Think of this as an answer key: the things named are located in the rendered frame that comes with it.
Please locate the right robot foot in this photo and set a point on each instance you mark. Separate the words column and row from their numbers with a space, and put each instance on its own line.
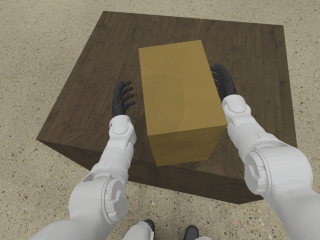
column 191, row 233

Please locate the left robot shin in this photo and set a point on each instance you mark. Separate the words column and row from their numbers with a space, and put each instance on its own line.
column 143, row 223

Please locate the right robot upper arm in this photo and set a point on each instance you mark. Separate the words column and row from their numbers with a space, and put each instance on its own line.
column 282, row 176

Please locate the left robot upper arm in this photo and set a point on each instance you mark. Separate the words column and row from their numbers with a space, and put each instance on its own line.
column 95, row 207

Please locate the right robot hand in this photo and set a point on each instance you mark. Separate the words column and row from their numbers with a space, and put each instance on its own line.
column 225, row 84

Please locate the right robot forearm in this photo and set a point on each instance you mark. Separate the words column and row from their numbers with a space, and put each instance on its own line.
column 243, row 130

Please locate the carton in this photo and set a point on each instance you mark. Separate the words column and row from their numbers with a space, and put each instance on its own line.
column 183, row 111

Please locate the left robot hand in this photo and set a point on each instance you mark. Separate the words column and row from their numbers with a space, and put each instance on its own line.
column 118, row 103

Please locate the pedestal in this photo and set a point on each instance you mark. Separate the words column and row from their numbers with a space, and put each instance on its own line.
column 253, row 53

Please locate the left robot forearm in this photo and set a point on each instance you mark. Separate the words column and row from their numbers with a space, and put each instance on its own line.
column 117, row 155

